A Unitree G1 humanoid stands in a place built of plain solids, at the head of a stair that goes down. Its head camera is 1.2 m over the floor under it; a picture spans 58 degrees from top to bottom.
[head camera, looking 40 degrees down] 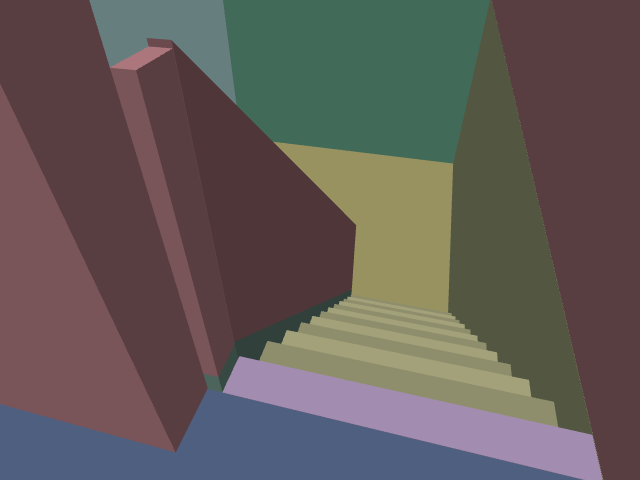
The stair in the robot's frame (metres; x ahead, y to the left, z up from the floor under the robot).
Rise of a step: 0.21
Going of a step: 0.22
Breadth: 1.06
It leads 14 degrees to the right of straight ahead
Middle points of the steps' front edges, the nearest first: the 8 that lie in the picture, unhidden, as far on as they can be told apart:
0.71 -0.25 0.00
0.93 -0.30 -0.20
1.14 -0.36 -0.41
1.36 -0.41 -0.62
1.57 -0.47 -0.82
1.79 -0.52 -1.03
2.00 -0.58 -1.23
2.22 -0.63 -1.44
